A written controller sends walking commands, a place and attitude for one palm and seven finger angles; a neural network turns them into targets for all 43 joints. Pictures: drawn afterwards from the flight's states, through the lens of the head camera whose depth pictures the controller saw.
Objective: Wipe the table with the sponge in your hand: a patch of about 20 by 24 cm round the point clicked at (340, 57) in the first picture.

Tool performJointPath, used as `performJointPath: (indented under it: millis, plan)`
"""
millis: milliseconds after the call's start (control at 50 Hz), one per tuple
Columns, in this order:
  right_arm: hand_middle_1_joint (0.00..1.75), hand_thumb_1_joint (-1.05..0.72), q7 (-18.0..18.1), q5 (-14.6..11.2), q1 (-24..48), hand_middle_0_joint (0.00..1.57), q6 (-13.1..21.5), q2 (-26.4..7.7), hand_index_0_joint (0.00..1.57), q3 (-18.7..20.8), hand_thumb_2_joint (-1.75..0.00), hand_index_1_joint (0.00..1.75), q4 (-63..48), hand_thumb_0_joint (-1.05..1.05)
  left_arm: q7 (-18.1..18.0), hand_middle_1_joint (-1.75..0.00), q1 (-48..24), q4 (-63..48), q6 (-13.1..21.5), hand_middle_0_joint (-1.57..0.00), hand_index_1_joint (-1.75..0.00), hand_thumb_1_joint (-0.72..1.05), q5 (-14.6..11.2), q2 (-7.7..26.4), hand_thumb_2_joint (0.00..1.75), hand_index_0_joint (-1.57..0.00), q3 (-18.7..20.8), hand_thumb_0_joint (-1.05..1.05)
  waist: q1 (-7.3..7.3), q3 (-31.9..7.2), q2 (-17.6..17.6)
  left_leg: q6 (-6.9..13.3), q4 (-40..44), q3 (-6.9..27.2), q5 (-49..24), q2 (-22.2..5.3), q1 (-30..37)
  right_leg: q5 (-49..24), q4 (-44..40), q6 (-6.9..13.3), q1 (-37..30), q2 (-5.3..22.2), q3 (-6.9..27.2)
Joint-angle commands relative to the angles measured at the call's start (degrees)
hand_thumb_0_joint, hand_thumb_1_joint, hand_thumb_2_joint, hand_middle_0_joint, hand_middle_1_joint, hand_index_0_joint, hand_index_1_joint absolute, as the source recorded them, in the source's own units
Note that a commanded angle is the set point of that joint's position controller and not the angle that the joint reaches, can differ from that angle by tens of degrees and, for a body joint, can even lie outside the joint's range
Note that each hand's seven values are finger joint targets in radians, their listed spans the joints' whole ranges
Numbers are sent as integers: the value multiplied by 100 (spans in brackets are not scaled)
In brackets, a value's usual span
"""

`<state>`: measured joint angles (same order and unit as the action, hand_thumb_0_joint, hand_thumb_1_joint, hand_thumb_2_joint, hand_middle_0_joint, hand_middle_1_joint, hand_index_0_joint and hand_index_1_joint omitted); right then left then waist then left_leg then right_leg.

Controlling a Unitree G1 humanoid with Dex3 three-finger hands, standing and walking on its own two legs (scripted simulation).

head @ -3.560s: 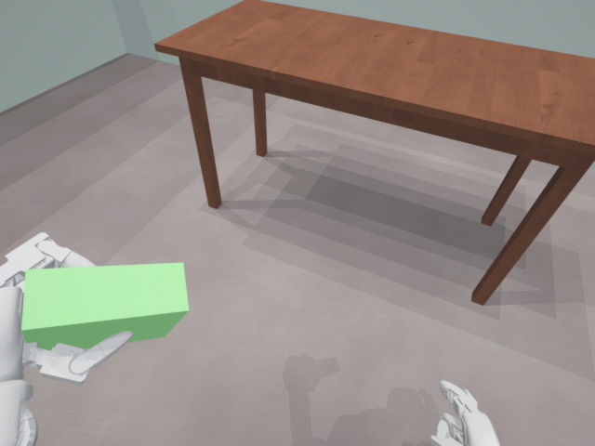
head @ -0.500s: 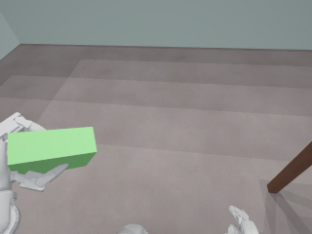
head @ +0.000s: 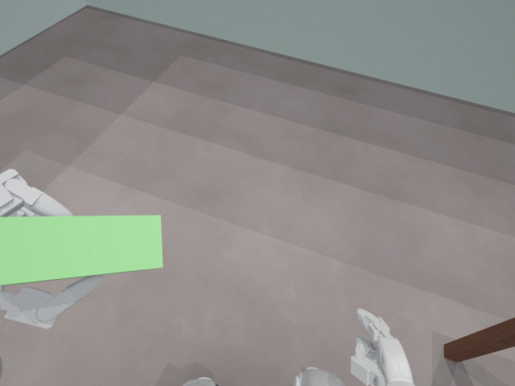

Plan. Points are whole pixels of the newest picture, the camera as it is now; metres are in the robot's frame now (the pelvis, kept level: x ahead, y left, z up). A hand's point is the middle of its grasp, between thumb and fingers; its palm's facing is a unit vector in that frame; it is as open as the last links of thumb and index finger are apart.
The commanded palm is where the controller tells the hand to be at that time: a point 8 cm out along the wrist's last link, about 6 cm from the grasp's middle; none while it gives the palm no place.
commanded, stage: walk to a spot facing it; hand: left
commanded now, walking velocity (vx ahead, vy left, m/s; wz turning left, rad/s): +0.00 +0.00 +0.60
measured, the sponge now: (103, 249) +0.23 +0.19 +0.17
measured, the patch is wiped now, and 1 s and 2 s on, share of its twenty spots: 0.00 0.00 0.00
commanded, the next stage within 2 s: turn to face it in 1.44 s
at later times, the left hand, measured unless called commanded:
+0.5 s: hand out of the picture +0.09 +0.24 +0.19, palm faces +0.62 -0.66 -0.42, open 9.4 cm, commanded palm +0.02 +0.27 +0.18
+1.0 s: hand out of the picture +0.02 +0.25 +0.17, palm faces +0.79 -0.44 -0.43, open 9.4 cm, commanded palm -0.04 +0.25 +0.18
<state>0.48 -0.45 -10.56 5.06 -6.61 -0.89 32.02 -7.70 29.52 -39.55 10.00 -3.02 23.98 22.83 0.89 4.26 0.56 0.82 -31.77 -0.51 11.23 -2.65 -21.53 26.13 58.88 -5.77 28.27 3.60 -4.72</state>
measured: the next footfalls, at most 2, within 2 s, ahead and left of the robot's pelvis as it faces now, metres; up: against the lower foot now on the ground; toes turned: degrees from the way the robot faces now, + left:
right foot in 0.18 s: +0.03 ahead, -0.14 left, +0.00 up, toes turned +1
left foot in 0.56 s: -0.07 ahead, +0.09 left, +0.00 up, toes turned +29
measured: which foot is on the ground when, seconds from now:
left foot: down 0.00-0.18, up 0.20-0.54, down 0.56-0.94, up 0.96-1.00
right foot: up 0.00-0.16, down 0.18-0.56, up 0.58-0.92, down 0.94-1.00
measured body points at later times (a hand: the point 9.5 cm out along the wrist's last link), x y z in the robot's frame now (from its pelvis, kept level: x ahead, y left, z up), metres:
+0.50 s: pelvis -0.04 -0.05 +0.00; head -0.02 -0.04 +0.45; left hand +0.05 +0.27 +0.21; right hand +0.20 -0.26 -0.07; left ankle -0.09 +0.08 -0.70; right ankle -0.01 -0.14 -0.73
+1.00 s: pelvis -0.03 -0.07 -0.01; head -0.02 -0.09 +0.44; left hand -0.02 +0.27 +0.20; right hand +0.21 -0.15 -0.12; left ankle -0.11 +0.06 -0.70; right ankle +0.03 -0.14 -0.74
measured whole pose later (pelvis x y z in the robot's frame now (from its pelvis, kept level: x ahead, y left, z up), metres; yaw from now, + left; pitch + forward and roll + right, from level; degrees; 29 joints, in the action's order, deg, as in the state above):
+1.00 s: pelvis -0.03 -0.07 -0.01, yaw +32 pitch -1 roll +0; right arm 3.0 0.4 -11.5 4.4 -8.9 -2.1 38.5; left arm -8.0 22.2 -24.3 8.8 -0.8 19.7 18.7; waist -2.8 1.3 -3.5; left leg 0.5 -51.7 1.9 25.6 -1.7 -22.9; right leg 16.8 35.4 1.5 16.7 3.3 -9.7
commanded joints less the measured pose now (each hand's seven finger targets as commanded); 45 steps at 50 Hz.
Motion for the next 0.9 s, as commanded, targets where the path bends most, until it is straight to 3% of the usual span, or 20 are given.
performJointPath:
  millis: [0, 60, 120, 140, 160, 180, 220, 240, 280, 340, 440, 500, 520, 540, 560, 580, 620, 680, 800, 880]
  plan:
    - [30, -90, 133, -16, 119, 20, 296, -1168, 20, 391, -90, 30, -656, 0, -103, -160, 164, -883, 269, -120, -160, 10, -150, 636, 130, -120, 630, 0, -20, -1282, -1498, 811, 1294, 1352, -1150, -1164, 675, -106, -1004, 0, -725, -210, -82]
    - [30, -90, 219, -8, 164, 20, 289, -1155, 20, 335, -90, 30, -590, 0, -79, -160, -176, -315, 117, -120, -160, 10, -149, 599, 130, -120, 544, 0, -69, -1140, -1343, 802, 1231, 1562, -633, -1157, 548, 118, -1791, -2, -1134, -353, -105]
    - [30, -90, 235, -35, 313, 20, 229, -1074, 20, 263, -90, 30, -610, 0, -42, -160, -534, -106, -15, -120, -160, 10, -67, 529, 130, -120, 373, 0, -242, -1098, -870, 477, 609, 1249, -214, -708, 36, -876, -3674, 158, -2182, -232, -41]
    - [30, -90, 231, -71, 327, 20, 199, -922, 20, 205, -90, 30, -640, 0, -57, -160, -756, -115, -49, -120, -160, 10, 5, 549, 130, -120, 239, 0, -225, -1048, 88, 155, -278, 808, 729, -272, -578, -1140, -4384, 502, -2545, 672, 770]
    - [30, -90, 265, -21, 446, 20, 179, -880, 20, 189, -90, 30, -708, 0, -150, -160, -919, -22, -128, -120, -160, 10, 66, 1067, 130, -120, 500, 0, -234, -826, 1566, -278, -2111, 50, 1958, 468, -1541, -1611, -4626, 1147, -2478, 2160, 2530]
    - [30, -90, 281, -14, 364, 20, 286, -1161, 20, 345, -90, 30, -571, 0, -189, -160, -1277, -73, -126, -120, -160, 10, -86, 773, 130, -120, 205, 0, -168, -760, 1629, -362, -3431, 345, 1799, 377, -1310, -1777, -4649, 1239, -1783, 2439, 2405]
    - [30, -90, 314, 36, 591, 20, 177, -1005, 20, 250, -90, 30, -486, 0, -181, -160, -1054, -19, -94, -120, -160, 10, -6, 837, 130, -120, 338, 0, -119, -676, 849, -496, -4226, 239, 1288, 201, -1293, -2422, -4255, 1199, -1611, 1916, 1292]
    - [30, -90, 358, 23, 730, 20, 153, -933, 20, 206, -90, 30, -560, 0, -161, -160, -1068, -216, 6, -120, -160, 10, 17, 706, 130, -120, 206, 0, -103, -594, 705, -543, -4233, 125, 1205, 134, -1279, -2833, -4184, 1186, -1687, 1792, 711]
    - [30, -90, 480, 60, 789, 20, 142, -961, 20, 230, -90, 30, -561, 0, -215, -160, -972, -204, 111, -120, -160, 10, 75, 858, 130, -120, 368, 0, -134, -556, 635, -537, -3620, -61, 1249, 34, -1048, -3550, -4060, 1120, -1793, 1665, 195]
    - [30, -90, 549, 125, 673, 20, 79, -943, 20, 273, -90, 30, -685, 0, -299, -160, -559, -230, 189, -120, -160, 10, 46, 902, 130, -120, 579, 0, -226, -837, 687, -441, -2275, -478, 1279, -3, -557, -3745, -3864, 1109, -2110, 1645, -90]
    - [30, -90, 438, 145, 418, 20, -8, -974, 20, 347, -90, 30, -944, 0, -391, -160, -142, -483, 190, -120, -160, 10, -6, 715, 130, -120, 609, 0, -365, -1218, 1117, -302, -758, -777, 1644, -25, -396, -3670, -3450, 1242, -2734, 1962, 170]
    - [30, -90, 444, 138, 163, 20, -47, -1009, 20, 386, -90, 30, -902, 0, -422, -160, -390, -478, 191, -120, -160, 10, -56, 642, 130, -120, 508, 0, -74, -1309, 749, -168, 466, -1083, 918, 292, 721, -2340, -2601, 867, -2004, 1687, -92]
    - [30, -90, 472, 94, 20, 20, -20, -1111, 20, 430, -90, 30, -889, 0, -407, -160, -413, -592, 222, -120, -160, 10, -94, 539, 130, -120, 367, 0, 67, -1335, -135, 88, 912, -523, 514, -61, 1560, -1968, -1409, 599, -1231, 1361, -395]
    - [30, -90, 444, 98, 124, 20, 69, -1291, 20, 443, -90, 30, -923, 0, -377, -160, -612, -862, 364, -120, -160, 10, -110, 473, 130, -120, 245, 0, 102, -1192, -1803, 796, 1266, 1502, -1286, -1409, 2312, 3, 209, 179, 336, 398, -693]
    - [30, -90, 345, 69, 126, 20, 175, -1280, 20, 416, -90, 30, -857, 0, -346, -160, -808, -907, 544, -120, -160, 10, 44, 648, 130, -120, 338, 0, 7, -1021, -2163, 1441, 1313, 2975, -2822, -2313, 2556, 1294, 1129, 198, 1364, 145, -230]
    - [30, -90, 304, 54, 186, 20, 225, -1255, 20, 436, -90, 30, -700, 0, -253, -160, -842, -719, 582, -120, -160, 10, 245, 958, 130, -120, 527, 0, -22, -934, -1901, 1573, 1220, 3087, -2113, -2366, 2207, 898, 1531, 240, 1653, 452, 373]
    - [30, -90, 226, -42, 253, 20, 280, -1233, 20, 488, -90, 30, -623, 0, -182, -160, -1061, -1170, 601, -120, -160, 10, 265, 870, 130, -120, 395, 0, -54, -795, -1416, 1351, 1240, 2143, -1084, -1762, 1789, 228, 1467, 190, 1547, 425, 354]
    - [30, -90, 188, -53, 206, 20, 387, -1158, 20, 425, -90, 30, -523, 0, -153, -160, -779, -1007, 533, -120, -160, 10, 176, 538, 130, -120, 205, 0, -86, -658, -1528, 1007, 1536, 1147, -262, -1183, 1000, -434, 787, 137, 699, 273, 9]
    - [30, -90, 318, 31, 239, 20, 385, -1123, 20, 316, -90, 30, -326, 0, -113, -160, -829, 102, 428, -120, -160, 10, 104, 395, 130, -120, 152, 0, -141, -551, -1222, 986, 1881, 1045, 1289, -1192, 410, -178, -1134, 158, -652, -33, -311]
    - [30, -90, 376, 49, 383, 20, 262, -1063, 20, 216, -90, 30, -276, 0, -126, -160, -1213, 492, 253, -120, -160, 10, 181, 393, 130, -120, 14, 0, -211, -597, -880, 643, 917, 858, 2217, -871, -172, -311, -3093, 235, -2134, -275, -522]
